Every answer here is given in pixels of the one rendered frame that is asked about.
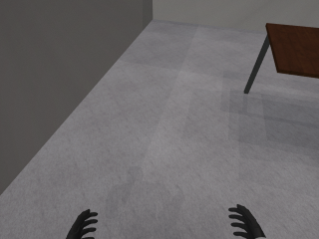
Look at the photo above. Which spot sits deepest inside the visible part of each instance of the right robot hand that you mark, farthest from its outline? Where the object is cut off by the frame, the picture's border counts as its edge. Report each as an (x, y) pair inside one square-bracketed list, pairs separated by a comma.
[(250, 225)]

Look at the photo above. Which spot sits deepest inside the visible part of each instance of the left robot hand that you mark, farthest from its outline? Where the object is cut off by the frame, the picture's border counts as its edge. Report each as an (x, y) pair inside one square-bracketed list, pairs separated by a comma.
[(77, 231)]

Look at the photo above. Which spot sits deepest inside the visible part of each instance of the table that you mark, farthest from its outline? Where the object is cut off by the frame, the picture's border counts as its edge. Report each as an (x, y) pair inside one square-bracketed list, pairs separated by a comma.
[(295, 51)]

